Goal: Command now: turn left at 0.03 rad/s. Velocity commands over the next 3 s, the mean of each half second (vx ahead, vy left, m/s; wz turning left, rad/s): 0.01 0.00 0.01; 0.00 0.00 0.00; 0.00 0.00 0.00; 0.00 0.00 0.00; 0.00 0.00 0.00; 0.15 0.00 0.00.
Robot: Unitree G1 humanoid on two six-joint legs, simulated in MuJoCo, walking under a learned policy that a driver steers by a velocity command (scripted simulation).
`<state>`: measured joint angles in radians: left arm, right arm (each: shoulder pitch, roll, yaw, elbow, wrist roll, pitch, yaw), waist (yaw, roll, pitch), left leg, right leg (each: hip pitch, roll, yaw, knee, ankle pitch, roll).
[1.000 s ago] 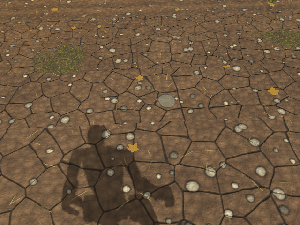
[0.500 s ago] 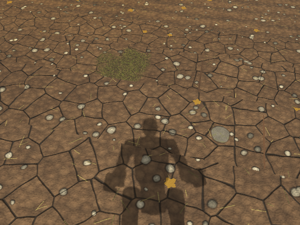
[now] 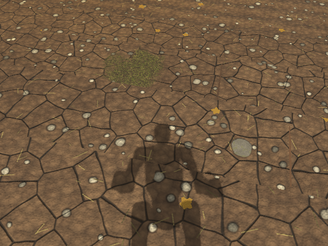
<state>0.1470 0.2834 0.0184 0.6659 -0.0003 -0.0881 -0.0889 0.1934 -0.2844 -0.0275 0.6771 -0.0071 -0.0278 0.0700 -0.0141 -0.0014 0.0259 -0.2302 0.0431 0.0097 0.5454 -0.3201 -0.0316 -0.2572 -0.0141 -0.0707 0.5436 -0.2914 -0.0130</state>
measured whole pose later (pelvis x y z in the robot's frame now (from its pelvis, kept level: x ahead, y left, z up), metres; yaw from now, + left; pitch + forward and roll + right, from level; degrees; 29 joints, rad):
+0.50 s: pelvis +0.00 -0.01 +0.00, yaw -1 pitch -1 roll +1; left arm 0.22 0.28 0.03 0.67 0.01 -0.07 -0.10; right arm 0.21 -0.28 -0.02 0.74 -0.01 0.00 0.05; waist -0.01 0.00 0.05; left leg -0.16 0.05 0.03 0.47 -0.29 -0.05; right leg -0.22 0.00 -0.05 0.51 -0.28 -0.02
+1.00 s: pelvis +0.00 -0.02 +0.01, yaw -2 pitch -2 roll +1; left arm 0.29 0.26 0.04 0.75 0.01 -0.04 -0.10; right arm 0.21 -0.25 -0.02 0.86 -0.01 0.02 0.05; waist -0.02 0.01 0.06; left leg -0.10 0.06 0.04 0.39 -0.25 -0.06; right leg -0.17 0.01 -0.04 0.44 -0.24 -0.03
